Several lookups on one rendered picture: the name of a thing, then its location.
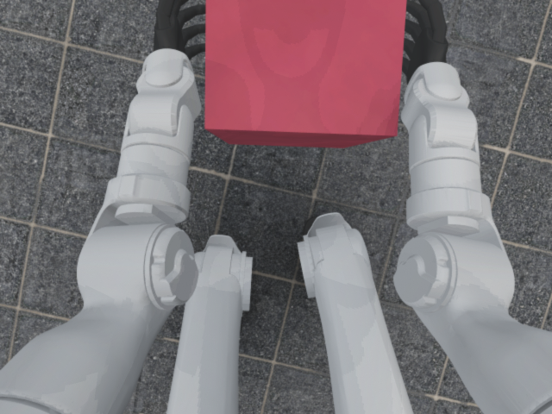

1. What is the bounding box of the right robot hand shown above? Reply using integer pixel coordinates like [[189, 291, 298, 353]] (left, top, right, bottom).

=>
[[402, 0, 449, 84]]

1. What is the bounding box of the robot left upper arm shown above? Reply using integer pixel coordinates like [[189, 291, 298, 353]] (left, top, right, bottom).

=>
[[0, 223, 198, 414]]

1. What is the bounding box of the right robot foot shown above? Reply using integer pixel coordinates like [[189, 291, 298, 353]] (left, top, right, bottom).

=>
[[303, 216, 318, 235]]

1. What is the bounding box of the robot right shin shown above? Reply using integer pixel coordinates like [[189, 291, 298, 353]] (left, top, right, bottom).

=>
[[307, 212, 372, 272]]

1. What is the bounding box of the robot left forearm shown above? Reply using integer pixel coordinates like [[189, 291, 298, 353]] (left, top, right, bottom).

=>
[[77, 48, 202, 288]]

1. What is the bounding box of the left robot hand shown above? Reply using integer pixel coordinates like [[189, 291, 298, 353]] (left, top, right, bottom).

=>
[[154, 0, 206, 60]]

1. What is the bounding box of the carton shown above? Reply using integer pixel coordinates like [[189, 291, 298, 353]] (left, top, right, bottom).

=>
[[204, 0, 407, 148]]

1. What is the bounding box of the robot right forearm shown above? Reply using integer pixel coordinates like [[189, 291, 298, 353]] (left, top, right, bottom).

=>
[[401, 62, 515, 281]]

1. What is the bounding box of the robot right upper arm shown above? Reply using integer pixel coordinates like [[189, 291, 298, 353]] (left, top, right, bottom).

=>
[[393, 232, 552, 414]]

